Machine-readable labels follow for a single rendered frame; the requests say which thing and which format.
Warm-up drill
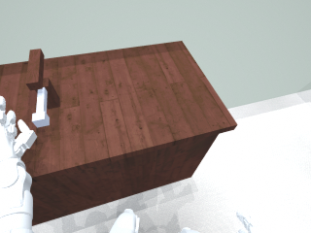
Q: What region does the counter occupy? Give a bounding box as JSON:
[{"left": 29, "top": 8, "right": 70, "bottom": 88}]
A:
[{"left": 0, "top": 41, "right": 238, "bottom": 226}]

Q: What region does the robot left forearm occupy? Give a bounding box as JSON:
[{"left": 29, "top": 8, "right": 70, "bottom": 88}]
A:
[{"left": 0, "top": 158, "right": 34, "bottom": 233}]

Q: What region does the robot left thigh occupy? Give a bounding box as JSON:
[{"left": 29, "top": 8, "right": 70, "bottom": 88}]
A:
[{"left": 109, "top": 213, "right": 140, "bottom": 233}]

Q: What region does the robot left shin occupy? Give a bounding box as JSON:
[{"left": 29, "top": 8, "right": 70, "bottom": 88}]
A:
[{"left": 124, "top": 209, "right": 134, "bottom": 214}]

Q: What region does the robot left hand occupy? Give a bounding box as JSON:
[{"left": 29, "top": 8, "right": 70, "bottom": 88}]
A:
[{"left": 0, "top": 96, "right": 37, "bottom": 162}]

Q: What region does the tap lever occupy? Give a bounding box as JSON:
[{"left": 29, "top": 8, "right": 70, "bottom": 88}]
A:
[{"left": 32, "top": 87, "right": 50, "bottom": 128}]

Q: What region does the robot right hand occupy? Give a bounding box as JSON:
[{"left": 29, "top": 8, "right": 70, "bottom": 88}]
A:
[{"left": 236, "top": 211, "right": 264, "bottom": 233}]

